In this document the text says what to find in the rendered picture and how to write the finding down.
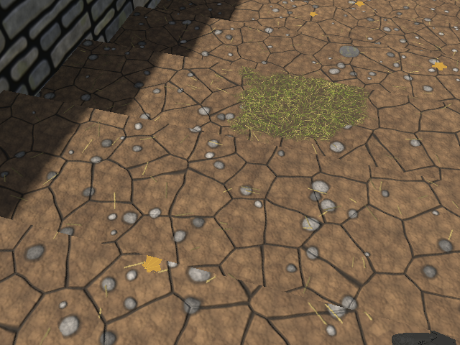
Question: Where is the robot right hand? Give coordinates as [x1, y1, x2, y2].
[392, 331, 456, 345]

